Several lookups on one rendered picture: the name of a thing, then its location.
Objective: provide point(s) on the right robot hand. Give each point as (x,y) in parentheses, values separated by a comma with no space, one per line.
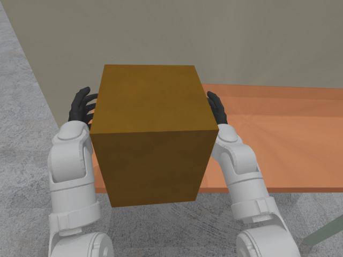
(217,108)

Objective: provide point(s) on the robot right upper arm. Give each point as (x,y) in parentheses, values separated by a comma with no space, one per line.
(266,241)

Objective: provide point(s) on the right robot forearm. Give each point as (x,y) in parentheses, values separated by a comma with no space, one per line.
(249,195)

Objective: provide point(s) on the left robot hand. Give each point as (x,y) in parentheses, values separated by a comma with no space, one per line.
(79,109)

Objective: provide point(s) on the carton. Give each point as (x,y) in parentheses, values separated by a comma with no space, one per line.
(153,132)

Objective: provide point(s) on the left robot forearm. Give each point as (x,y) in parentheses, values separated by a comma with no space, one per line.
(71,178)

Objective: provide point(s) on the robot left upper arm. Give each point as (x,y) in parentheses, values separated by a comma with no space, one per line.
(97,244)

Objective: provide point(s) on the table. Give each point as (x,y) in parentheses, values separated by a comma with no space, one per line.
(296,134)

